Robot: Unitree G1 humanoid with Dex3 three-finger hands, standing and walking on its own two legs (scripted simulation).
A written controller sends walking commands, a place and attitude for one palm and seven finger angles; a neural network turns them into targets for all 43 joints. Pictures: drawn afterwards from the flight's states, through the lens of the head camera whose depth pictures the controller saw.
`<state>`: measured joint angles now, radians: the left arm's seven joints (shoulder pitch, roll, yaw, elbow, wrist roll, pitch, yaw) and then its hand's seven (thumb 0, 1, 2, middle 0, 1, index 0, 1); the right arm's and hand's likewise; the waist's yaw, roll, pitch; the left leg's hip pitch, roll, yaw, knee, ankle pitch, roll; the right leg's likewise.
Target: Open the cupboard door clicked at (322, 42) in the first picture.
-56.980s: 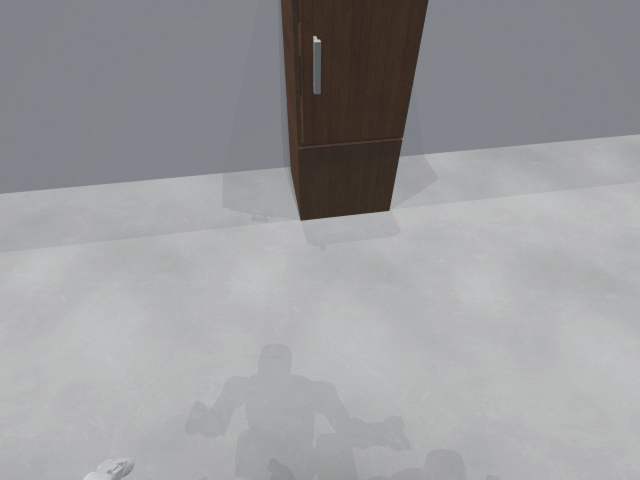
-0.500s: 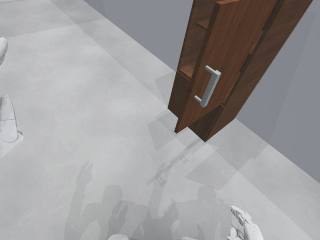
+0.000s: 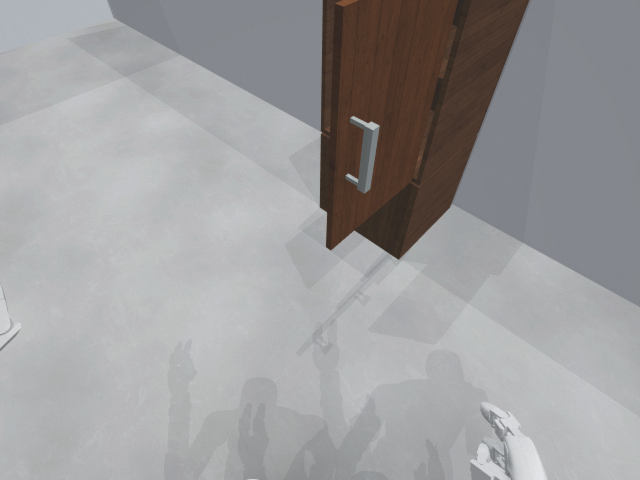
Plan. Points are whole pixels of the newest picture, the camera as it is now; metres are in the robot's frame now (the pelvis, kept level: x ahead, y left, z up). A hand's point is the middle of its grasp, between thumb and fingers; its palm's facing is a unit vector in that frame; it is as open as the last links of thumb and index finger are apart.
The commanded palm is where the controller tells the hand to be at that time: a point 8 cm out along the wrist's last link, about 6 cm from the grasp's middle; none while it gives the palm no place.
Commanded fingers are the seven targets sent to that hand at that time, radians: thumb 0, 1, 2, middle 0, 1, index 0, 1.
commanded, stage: stop stepping back and stand still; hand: left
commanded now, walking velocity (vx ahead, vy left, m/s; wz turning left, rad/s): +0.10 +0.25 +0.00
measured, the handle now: (359, 155) +0.73 -0.04 -0.03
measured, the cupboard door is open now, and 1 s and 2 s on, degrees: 90 90 90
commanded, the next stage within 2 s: let the arm hang, fingers relaxed in 1.26 s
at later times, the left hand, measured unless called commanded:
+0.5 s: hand (145, 258) +0.29 +0.19 +0.17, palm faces +0.35 -0.70 -0.62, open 7.4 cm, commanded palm +0.21 +0.24 +0.19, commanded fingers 0.00 0.90 0.90 -0.20 -0.30 -0.20 -0.30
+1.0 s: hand (184, 206) +0.36 +0.17 +0.18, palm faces +0.36 -0.69 -0.62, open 7.4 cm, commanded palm +0.29 +0.22 +0.19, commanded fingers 0.00 0.90 0.90 -0.20 -0.30 -0.20 -0.30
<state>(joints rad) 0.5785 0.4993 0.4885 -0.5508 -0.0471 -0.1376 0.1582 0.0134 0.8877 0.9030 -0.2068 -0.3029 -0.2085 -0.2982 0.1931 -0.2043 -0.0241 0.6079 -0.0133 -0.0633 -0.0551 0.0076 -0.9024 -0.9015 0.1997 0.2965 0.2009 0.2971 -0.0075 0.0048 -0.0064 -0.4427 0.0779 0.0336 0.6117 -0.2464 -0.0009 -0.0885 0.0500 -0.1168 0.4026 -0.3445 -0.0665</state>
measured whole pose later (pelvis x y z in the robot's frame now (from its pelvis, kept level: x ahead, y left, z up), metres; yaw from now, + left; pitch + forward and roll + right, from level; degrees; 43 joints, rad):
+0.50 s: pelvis +0.08 -0.06 -0.01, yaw +1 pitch -1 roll +3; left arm 0.58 0.47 0.46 -0.48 -0.04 -0.21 0.14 0.01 0.89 0.90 -0.21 -0.30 -0.21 -0.30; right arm 0.18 -0.18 -0.01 0.64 0.02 -0.10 -0.04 0.01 -0.91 -0.90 0.20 0.30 0.20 0.30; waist -0.05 0.03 0.07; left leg -0.41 0.03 0.03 0.71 -0.32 0.00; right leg -0.25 0.02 -0.05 0.73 -0.48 -0.06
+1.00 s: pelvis +0.15 -0.09 +0.00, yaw +1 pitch +0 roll +3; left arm 0.59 0.49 0.46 -0.58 -0.03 -0.17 0.16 0.01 0.89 0.90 -0.21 -0.30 -0.21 -0.30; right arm 0.11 -0.18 -0.02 0.54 0.01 -0.08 -0.04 0.01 -0.91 -0.90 0.20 0.30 0.20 0.30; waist 0.01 -0.02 0.12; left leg -0.21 0.01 0.09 0.52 -0.30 -0.02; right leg -0.29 -0.01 -0.04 0.63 -0.33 0.03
